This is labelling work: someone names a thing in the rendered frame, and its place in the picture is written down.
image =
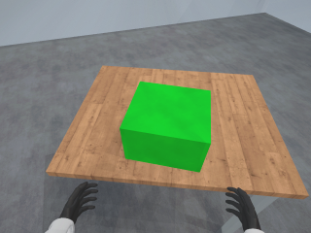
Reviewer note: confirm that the carton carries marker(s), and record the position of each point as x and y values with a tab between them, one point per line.
168	125

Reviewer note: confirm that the left robot hand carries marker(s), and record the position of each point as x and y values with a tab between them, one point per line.
74	206

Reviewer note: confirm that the left robot forearm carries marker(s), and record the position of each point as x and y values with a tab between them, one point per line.
62	225

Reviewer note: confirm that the table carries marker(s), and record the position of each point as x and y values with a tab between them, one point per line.
246	151

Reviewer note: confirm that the right robot hand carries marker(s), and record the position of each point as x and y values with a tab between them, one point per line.
247	213

